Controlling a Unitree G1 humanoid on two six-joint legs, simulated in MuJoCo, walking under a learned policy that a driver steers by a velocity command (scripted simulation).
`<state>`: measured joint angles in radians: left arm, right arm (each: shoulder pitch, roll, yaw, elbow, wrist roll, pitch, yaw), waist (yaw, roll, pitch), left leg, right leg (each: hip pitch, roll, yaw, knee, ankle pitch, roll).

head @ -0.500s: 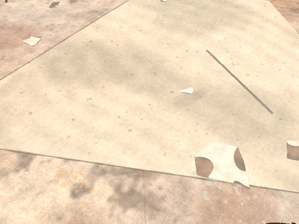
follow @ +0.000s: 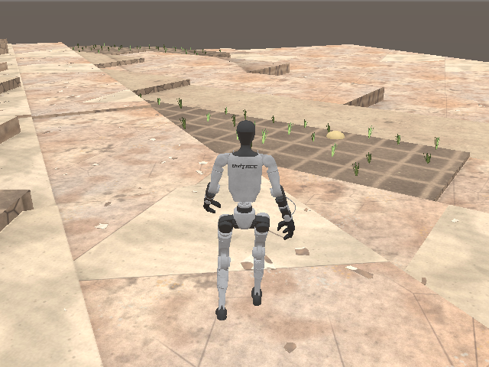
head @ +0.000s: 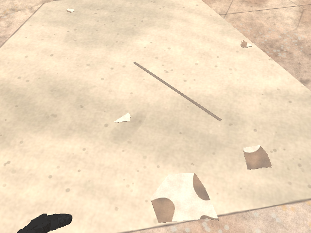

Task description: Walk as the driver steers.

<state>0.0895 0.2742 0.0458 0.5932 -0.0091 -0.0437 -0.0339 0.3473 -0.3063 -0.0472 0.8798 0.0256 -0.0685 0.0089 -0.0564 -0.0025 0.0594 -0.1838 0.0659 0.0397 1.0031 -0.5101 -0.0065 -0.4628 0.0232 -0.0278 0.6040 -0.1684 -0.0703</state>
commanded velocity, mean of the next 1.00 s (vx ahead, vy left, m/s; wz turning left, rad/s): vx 0.43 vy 0.00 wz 0.39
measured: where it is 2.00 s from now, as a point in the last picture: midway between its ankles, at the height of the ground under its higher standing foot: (132, 204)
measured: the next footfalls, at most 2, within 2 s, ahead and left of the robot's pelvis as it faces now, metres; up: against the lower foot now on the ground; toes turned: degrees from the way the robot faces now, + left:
left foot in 0.48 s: +0.42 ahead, +0.16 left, +0.00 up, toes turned +13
right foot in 0.92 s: +0.71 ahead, +0.06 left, +0.00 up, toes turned +32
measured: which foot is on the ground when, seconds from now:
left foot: up 0.00-0.46, down 0.48-0.92, up 0.94-1.00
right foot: down 0.00-0.50, up 0.52-0.90, down 0.92-1.00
